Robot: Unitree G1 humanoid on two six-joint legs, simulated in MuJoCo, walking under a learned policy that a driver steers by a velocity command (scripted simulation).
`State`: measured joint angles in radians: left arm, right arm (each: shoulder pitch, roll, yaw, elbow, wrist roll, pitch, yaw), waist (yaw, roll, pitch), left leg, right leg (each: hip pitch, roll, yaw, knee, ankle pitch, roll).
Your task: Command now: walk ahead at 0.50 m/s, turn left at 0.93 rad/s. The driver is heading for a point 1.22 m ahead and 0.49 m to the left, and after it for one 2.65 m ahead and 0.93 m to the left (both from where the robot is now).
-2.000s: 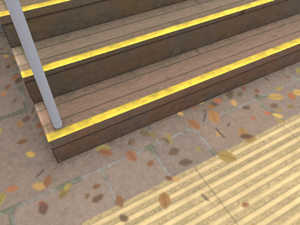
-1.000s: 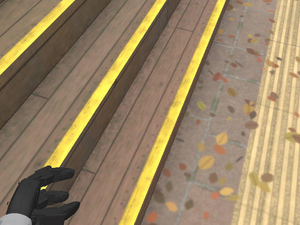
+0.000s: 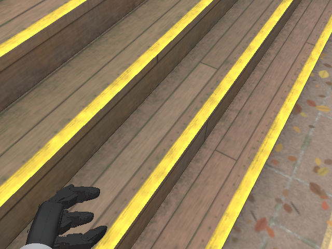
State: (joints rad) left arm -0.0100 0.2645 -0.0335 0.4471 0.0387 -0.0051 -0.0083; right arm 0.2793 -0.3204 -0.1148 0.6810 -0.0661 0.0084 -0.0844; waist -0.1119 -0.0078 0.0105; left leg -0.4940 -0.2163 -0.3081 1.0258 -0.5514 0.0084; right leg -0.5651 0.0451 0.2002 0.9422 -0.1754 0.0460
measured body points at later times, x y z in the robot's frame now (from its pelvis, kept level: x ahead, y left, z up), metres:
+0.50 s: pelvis +0.17 -0.06 -0.08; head +0.22 -0.07 +0.36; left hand +0.04 +0.17 -0.20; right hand +0.50 -0.11 -0.15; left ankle +0.23 +0.01 -0.68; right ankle +0.06 -0.21 -0.75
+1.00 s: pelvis +0.43 -0.03 +0.06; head +0.46 -0.02 +0.51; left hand +0.48 +0.29 +0.03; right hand +0.63 -0.24 -0.06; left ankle +0.23 +0.01 -0.67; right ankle +0.60 -0.07 -0.45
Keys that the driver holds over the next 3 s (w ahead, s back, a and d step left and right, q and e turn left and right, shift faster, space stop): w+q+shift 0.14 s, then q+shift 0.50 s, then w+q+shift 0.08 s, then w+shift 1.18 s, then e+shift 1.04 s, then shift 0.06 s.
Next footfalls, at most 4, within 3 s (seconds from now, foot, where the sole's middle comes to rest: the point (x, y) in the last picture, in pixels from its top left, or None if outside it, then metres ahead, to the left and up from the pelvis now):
0.10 right None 0.07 -0.19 -0.89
0.46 left None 0.27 0.03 -0.71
1.04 right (155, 162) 0.71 -0.01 -0.53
1.56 left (51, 109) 0.85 0.34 -0.35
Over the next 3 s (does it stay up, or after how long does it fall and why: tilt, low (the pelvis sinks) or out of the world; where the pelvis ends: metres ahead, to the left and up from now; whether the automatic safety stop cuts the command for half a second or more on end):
stays up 1.35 0.61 0.77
